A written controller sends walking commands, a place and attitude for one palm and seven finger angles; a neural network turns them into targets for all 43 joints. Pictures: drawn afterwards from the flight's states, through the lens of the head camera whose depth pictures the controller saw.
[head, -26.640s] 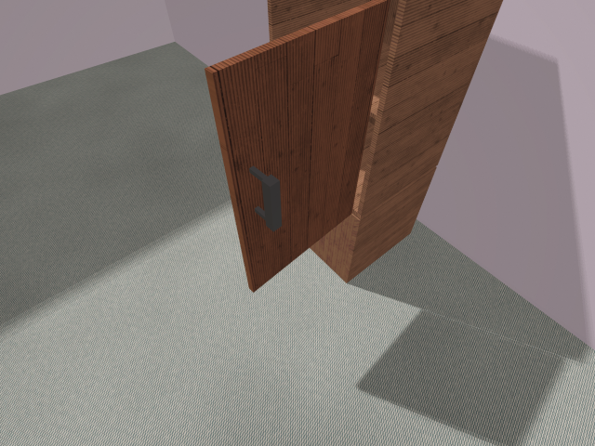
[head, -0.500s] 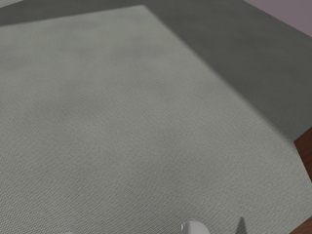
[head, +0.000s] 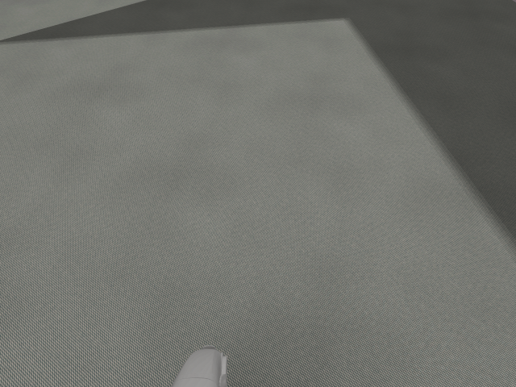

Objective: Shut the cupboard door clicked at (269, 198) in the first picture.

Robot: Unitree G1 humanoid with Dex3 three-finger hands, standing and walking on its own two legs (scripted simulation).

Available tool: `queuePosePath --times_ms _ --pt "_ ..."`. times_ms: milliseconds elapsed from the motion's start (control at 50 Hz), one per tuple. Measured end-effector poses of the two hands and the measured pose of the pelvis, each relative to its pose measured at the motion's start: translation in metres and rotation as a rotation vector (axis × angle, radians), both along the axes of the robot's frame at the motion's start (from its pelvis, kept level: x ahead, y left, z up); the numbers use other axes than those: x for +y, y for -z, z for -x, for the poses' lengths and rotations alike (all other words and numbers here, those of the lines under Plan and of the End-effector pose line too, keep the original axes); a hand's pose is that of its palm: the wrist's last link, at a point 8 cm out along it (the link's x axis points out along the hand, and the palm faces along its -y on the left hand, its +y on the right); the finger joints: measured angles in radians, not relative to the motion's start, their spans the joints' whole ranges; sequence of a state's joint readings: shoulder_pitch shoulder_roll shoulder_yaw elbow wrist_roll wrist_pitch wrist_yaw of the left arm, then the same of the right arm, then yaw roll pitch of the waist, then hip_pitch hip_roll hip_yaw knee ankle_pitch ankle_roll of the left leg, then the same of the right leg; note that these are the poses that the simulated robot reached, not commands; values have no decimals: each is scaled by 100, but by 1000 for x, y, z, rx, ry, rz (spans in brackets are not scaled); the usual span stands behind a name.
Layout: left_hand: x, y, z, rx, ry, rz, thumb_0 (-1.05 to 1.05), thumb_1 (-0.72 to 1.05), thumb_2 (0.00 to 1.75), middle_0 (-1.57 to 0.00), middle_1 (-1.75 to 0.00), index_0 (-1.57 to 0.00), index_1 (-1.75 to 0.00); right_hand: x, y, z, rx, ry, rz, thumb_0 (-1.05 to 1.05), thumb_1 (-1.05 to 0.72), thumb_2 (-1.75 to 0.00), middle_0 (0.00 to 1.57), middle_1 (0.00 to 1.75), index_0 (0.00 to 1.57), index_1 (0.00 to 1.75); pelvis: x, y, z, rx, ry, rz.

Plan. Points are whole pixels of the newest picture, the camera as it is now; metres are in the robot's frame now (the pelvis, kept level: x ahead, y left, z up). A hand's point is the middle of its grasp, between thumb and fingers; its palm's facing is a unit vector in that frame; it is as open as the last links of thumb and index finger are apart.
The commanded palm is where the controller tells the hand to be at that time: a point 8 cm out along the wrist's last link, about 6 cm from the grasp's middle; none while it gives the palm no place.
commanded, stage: walk to a spot facing it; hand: left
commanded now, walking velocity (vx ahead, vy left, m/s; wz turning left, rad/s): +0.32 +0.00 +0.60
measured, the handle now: out of the picture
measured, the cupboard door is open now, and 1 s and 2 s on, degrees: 59 59 59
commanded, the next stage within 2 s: turn to face it in 0.44 s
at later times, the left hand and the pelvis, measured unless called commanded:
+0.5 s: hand (121, 322) +0.25 +0.29 -0.17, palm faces +0.24 -0.96 -0.17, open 7.4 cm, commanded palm none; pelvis +0.19 +0.08 +0.00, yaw +13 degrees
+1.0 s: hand (149, 255) +0.40 +0.27 -0.18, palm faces +0.09 -0.97 -0.22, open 7.3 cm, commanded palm none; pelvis +0.37 +0.08 +0.00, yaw +3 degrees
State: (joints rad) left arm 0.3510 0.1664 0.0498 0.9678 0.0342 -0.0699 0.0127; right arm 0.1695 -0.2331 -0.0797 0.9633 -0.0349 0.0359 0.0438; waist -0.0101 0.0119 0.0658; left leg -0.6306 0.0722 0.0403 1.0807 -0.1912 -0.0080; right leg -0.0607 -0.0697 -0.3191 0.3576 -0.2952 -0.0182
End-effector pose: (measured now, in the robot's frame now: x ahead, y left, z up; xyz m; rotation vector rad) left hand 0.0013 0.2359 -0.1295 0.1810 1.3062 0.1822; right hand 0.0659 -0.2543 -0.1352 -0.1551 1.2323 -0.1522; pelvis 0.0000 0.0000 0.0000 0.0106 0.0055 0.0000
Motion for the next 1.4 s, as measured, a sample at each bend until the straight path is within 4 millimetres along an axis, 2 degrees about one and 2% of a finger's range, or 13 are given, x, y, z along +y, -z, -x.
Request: queuePosePath --times_ms 140,240,320,420,500,600,720,780,840,1040,1180,1280,1400 --pt "-2 18 40 201 -160 65 1 92 90 -20 -30 -20 -30 45 -4 -146 -116 -213 3 0 -91 -90 20 30 19 30 17 13 -55 -4 -81 24" --pt "18 40 27 292 -223 111 1 91 90 -20 -30 -20 -30 86 2 -228 -243 -294 22 0 -91 -90 20 30 20 30 48 35 -101 -5 -131 30" --pt "52 43 -46 164 -234 78 2 91 90 -20 -30 -20 -30 99 -1 -235 -181 -305 50 0 -91 -90 20 30 20 30 61 27 -126 -16 -174 26" --pt "86 24 -158 -79 -204 45 1 91 90 -20 -30 -19 -30 108 -8 -219 -45 -280 59 0 -91 -90 20 30 20 30 74 8 -161 -15 -213 37" --pt "99 10 -229 -180 -173 40 1 91 90 -20 -30 -19 -29 111 -12 -206 41 -218 53 0 -91 -90 21 30 20 30 81 0 -195 -14 -228 42" --pt "102 6 -297 -221 -141 46 1 91 90 -20 -30 -19 -30 114 -10 -192 158 -149 45 0 -91 -90 21 30 20 30 86 -1 -238 -8 -233 32" --pt "87 16 -360 -182 -91 63 1 91 90 -20 -30 -19 -30 117 3 -191 292 -82 28 0 -91 -90 21 30 20 30 86 8 -292 -2 -199 15" --pt "76 24 -385 -153 -65 69 1 91 90 -20 -30 -19 -30 116 15 -201 341 -41 16 0 -91 -90 21 30 20 30 84 18 -321 -2 -168 13" --pt "69 29 -395 -127 -60 69 1 91 90 -20 -30 -19 -30 113 23 -228 346 -7 8 0 -91 -90 21 30 20 30 80 21 -342 -7 -133 22" --pt "93 11 -390 42 -57 7 0 93 90 -20 -30 -20 -30 114 7 -398 13 -47 11 0 -91 -90 20 30 20 30 87 4 -378 25 -39 7" --pt "125 11 -414 48 -25 13 1 91 90 -20 -30 -20 -30 134 -12 -477 -162 -52 38 0 -91 -90 20 30 20 30 117 4 -401 30 46 4" --pt "159 29 -447 32 17 28 1 91 90 -20 -30 -20 -30 154 -22 -501 -256 -23 84 0 -91 -90 20 30 20 30 147 16 -420 32 112 24" --pt "185 28 -510 -17 130 36 1 91 90 -20 -30 -19 -30 167 -36 -466 -195 35 131 0 -91 -90 21 30 20 30 164 7 -430 14 198 42"
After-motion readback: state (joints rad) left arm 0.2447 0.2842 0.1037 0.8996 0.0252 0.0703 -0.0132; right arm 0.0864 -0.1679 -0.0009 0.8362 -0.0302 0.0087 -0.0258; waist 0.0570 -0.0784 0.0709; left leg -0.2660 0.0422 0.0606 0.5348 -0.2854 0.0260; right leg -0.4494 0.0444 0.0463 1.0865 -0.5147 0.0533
